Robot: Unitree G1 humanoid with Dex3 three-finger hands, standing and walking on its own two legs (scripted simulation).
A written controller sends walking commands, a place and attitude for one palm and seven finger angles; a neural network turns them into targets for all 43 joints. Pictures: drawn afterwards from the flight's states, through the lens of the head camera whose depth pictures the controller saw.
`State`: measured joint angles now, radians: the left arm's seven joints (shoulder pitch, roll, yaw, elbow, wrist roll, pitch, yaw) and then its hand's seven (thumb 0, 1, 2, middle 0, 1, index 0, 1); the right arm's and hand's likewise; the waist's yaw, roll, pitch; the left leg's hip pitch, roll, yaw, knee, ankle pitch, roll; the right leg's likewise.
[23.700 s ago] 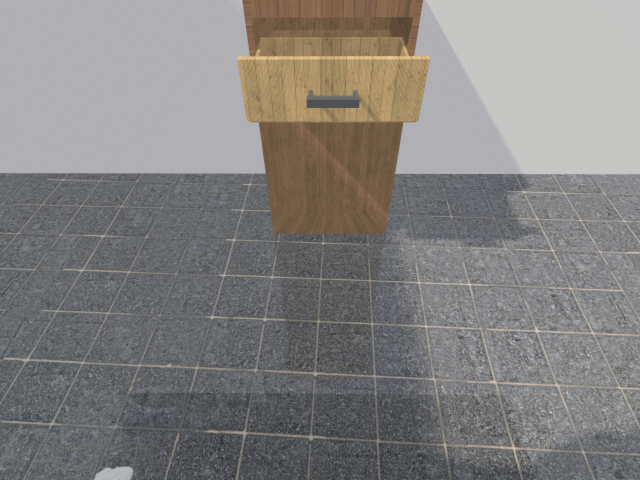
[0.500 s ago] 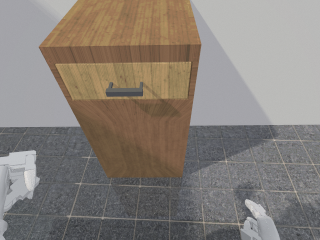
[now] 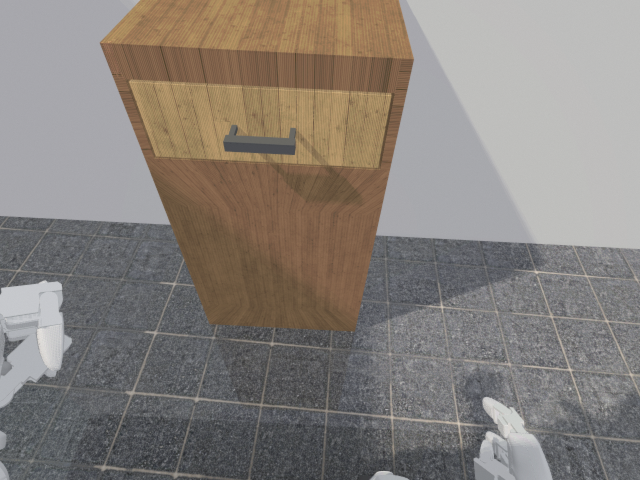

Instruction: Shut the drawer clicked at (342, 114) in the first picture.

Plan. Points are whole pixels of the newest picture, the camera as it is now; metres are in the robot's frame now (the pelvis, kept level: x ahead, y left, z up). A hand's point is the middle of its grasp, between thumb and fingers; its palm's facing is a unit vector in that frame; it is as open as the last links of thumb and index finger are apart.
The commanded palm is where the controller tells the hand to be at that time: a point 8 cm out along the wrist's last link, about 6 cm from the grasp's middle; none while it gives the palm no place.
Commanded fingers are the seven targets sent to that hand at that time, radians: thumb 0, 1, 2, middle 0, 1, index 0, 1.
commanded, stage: step back with the hand held close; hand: left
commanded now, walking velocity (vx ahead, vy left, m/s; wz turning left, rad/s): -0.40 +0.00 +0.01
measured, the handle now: (261, 138) +0.66 +0.14 +0.05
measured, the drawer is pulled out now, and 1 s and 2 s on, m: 0.00 0.00 0.00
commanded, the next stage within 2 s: stop stepping back and stand still in 0.62 s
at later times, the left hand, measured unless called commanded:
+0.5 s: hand out of the picture +0.13 +0.26 +0.19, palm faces +0.41 -0.75 -0.52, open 3.3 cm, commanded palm +0.07 +0.29 +0.19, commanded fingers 0.00 0.90 0.90 -1.40 -1.60 -1.40 -1.60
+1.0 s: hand out of the picture +0.03 +0.26 +0.18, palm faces +0.33 -0.83 -0.45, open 3.2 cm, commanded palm +0.00 +0.28 +0.19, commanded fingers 0.00 0.90 0.90 -1.40 -1.60 -1.40 -1.60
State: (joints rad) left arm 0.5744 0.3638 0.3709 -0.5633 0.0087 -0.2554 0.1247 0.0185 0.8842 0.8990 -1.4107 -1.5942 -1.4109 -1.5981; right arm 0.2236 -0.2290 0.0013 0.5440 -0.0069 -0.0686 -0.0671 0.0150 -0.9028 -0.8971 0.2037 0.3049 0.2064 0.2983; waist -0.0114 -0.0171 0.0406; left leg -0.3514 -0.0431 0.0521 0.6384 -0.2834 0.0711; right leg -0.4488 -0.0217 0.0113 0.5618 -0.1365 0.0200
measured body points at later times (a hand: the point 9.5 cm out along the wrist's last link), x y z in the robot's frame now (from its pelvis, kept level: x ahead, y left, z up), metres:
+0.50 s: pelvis -0.05 +0.00 +0.01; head -0.03 +0.03 +0.46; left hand +0.11 +0.30 +0.22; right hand +0.13 -0.23 -0.06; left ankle +0.04 +0.08 -0.72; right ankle -0.14 -0.13 -0.68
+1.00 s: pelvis -0.15 +0.01 +0.00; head -0.19 +0.03 +0.45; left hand +0.01 +0.30 +0.20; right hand -0.03 -0.28 -0.05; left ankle -0.02 +0.08 -0.71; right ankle -0.24 -0.13 -0.72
